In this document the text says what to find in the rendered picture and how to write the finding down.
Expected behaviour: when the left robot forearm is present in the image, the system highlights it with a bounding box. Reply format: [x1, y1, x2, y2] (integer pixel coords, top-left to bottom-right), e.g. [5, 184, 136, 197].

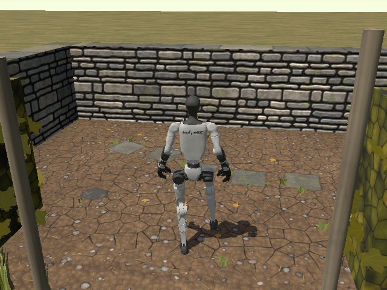
[158, 146, 170, 169]

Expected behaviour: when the robot left hand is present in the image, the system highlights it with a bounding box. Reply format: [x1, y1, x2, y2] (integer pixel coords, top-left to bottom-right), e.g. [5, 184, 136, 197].
[157, 166, 171, 179]

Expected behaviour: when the left robot foot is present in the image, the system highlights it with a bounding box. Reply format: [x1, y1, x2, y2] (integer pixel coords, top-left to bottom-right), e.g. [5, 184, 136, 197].
[180, 239, 188, 255]

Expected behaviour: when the robot right upper arm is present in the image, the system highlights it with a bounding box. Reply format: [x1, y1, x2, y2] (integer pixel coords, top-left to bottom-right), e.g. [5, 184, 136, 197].
[206, 122, 222, 156]

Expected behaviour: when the right robot thigh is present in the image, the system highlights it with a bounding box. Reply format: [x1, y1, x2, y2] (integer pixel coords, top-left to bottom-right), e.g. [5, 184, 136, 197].
[201, 167, 214, 196]

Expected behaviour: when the robot left upper arm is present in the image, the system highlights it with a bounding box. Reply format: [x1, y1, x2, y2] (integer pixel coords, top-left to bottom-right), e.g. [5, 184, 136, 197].
[164, 122, 180, 155]

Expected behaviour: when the right robot forearm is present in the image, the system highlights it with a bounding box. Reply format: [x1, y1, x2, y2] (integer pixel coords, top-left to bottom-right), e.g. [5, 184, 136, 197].
[216, 147, 230, 171]

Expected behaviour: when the robot right hand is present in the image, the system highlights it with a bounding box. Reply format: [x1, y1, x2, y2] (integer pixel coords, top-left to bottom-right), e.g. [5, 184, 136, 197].
[217, 168, 231, 182]

